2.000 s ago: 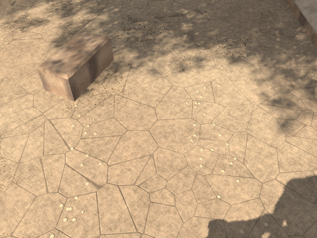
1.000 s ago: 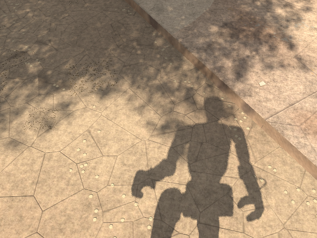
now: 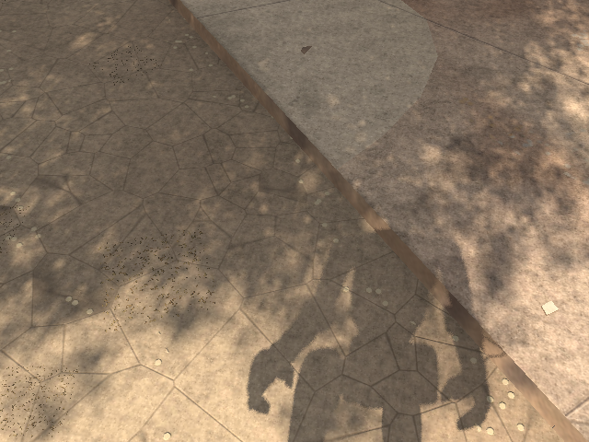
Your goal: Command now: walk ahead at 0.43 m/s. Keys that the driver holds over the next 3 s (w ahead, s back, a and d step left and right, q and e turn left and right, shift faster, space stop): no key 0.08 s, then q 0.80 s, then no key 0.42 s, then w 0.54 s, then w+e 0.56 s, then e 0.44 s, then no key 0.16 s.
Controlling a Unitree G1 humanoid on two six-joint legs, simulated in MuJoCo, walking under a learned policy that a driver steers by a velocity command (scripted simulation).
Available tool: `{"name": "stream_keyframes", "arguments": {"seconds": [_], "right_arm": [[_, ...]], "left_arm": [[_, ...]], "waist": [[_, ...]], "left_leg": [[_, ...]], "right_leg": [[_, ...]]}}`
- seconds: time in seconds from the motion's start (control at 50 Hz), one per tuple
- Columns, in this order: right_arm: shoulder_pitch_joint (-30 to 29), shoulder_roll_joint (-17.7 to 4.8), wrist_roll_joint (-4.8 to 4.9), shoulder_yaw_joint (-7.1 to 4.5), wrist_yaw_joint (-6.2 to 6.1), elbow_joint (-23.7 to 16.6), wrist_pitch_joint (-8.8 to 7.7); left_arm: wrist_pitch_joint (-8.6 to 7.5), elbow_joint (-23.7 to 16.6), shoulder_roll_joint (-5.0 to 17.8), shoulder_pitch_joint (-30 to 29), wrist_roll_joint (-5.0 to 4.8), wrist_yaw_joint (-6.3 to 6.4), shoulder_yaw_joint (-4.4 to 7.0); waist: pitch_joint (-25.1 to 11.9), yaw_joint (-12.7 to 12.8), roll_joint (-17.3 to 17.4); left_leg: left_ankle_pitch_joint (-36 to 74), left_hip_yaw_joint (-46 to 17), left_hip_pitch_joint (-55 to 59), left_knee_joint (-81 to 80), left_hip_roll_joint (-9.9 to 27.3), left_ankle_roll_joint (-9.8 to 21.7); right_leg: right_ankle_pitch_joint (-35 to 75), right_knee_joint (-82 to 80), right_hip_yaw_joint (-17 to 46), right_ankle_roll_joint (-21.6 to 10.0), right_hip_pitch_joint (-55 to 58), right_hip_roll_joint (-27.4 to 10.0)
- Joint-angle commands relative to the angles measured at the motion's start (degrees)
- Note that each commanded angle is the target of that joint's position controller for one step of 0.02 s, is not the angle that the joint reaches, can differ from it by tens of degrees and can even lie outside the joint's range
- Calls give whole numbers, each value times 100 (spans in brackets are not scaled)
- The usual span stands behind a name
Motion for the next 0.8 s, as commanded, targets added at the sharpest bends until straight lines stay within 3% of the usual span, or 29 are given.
{"name": "stream_keyframes", "arguments": {"seconds": [0.02,0.08,0.12,0.18,0.24,0.26,0.28,0.3,0.32,0.34,0.36,0.38,0.4,0.46,0.54,0.62,0.66,0.68,0.7,0.72,0.74,0.76,0.78,0.8], "right_arm": [[298,-526,20,-58,-26,-65,-137],[441,-449,5,19,-44,62,-108],[645,-440,7,56,-75,174,-73],[731,-548,-22,41,-132,245,23],[476,-633,-42,-23,-186,168,106],[320,-654,18,-46,-185,130,116],[328,-513,104,-19,-187,-46,87],[1047,36,245,63,-234,-113,127],[1210,-374,149,-65,-297,15,282],[878,-559,-3,-156,-276,17,384],[495,-473,-87,-173,-214,-74,439],[294,-419,-114,-201,-165,-150,504],[282,-355,-142,-210,-130,-181,589],[393,-215,-112,-204,-120,-208,770],[-148,-266,-110,-170,-62,-541,915],[-424,-433,-58,-176,47,-845,941],[-304,-467,-38,-184,83,-918,910],[-85,-472,-41,-192,89,-886,878],[71,-574,-61,-222,83,-847,822],[44,-996,-109,-293,23,-956,747],[-2,-1791,-105,-468,-63,-1093,732],[79,-1511,-147,-455,-176,-985,729],[-296,-1278,-98,-376,-218,-1046,717],[-698,-1167,-87,-344,-196,-1176,718]], "left_arm": [[75,-146,131,192,21,-24,24],[56,-259,-3,-297,-47,16,-57],[40,-319,-42,-645,-78,51,-104],[20,-335,96,-784,-105,154,-98],[-70,-196,357,-292,-118,265,-11],[-150,-66,431,158,-88,309,29],[-245,12,816,715,11,358,129],[-207,-104,1211,903,29,355,221],[-73,-244,1050,734,-204,316,211],[0,-389,701,336,-223,316,130],[42,-481,432,-112,-188,358,49],[74,-506,333,-305,-142,416,14],[99,-502,324,-368,-112,472,12],[88,-517,407,-360,-51,483,35],[123,-561,618,-440,-29,444,93],[246,-595,878,-425,-15,379,183],[307,-611,1006,-462,-40,370,236],[346,-626,1026,-504,-61,364,254],[407,-562,942,-335,-37,337,273],[490,-576,577,-73,-37,270,221],[526,-985,423,-561,-78,353,162],[550,-1048,547,-935,-47,361,164],[534,-988,530,-768,-128,313,176],[481,-877,574,-576,-139,275,195]], "waist": [[184,189,439],[160,126,546],[96,-29,641],[-10,-117,778],[-107,87,767],[-225,333,555],[-790,430,60],[-1659,168,-1097],[-2136,237,-874],[-1566,111,-308],[-937,17,-194],[-535,-80,-288],[-387,-162,-457],[-523,-262,-371],[-549,-158,-565],[-655,-41,-559],[-650,-98,-490],[-622,-211,-339],[-459,-260,133],[-177,-196,1562],[312,-289,2121],[380,-298,1262],[313,-21,1019],[191,151,883]], "left_leg": [[2488,-1044,57,-1048,1497,564],[4158,-464,63,-722,1226,388],[4479,-463,145,-529,1137,292],[4603,-738,555,-66,1231,365],[4334,-1190,749,709,1275,314],[3928,-1158,589,1346,1084,170],[2551,-1044,-109,2403,788,-10],[-1837,-522,-1363,4149,-56,-175],[-3002,-629,-1669,5047,-180,-218],[-2643,-780,-1819,5341,89,-277],[-2227,-777,-1928,5223,267,-352],[-1934,-781,-1893,5041,409,-444],[-1701,-717,-1726,4928,458,-535],[-1532,-535,-1502,4600,393,-644],[-1349,-389,-1405,3577,554,-585],[-1476,-152,-974,2776,506,-436],[-1382,-60,-593,2146,454,-292],[-1089,-40,-158,1551,386,-187],[-871,-446,139,760,443,-71],[-1222,-2266,128,-613,1619,201],[-487,-3837,-589,-1022,2641,908],[-429,-3327,-812,-895,2335,980],[-451,-2761,-911,-745,1924,803],[-265,-2413,-755,-641,1579,630]], "right_leg": [[486,-298,-117,168,-482,-156],[926,-1374,-361,258,-198,16],[1218,-2009,-484,254,127,209],[1177,-2441,-395,201,294,394],[861,-3149,-186,39,851,509],[1569,-3843,-173,-28,1494,465],[3745,-3690,422,-211,2735,-371],[6656,-3257,1789,-1028,4188,-2114],[6108,-3475,2130,-1504,3898,-2365],[4658,-3838,1739,-1428,3201,-2048],[3422,-4187,1343,-1225,2500,-1701],[2779,-4453,960,-1053,1960,-1446],[2385,-4599,628,-962,1561,-1251],[2034,-4666,171,-1006,1281,-1162],[688,-4830,-44,-974,1212,-1280],[-28,-4756,-139,-874,1240,-1509],[-346,-4590,-233,-667,1164,-1566],[-480,-4321,-421,-441,930,-1501],[-728,-3701,-708,-98,596,-1310],[-1548,-2136,-1329,392,-146,-601],[-2136,-1353,-818,631,-997,341],[-1684,-594,-155,600,-762,143],[-1101,-494,16,555,-640,141],[-674,-436,65,504,-572,191]]}}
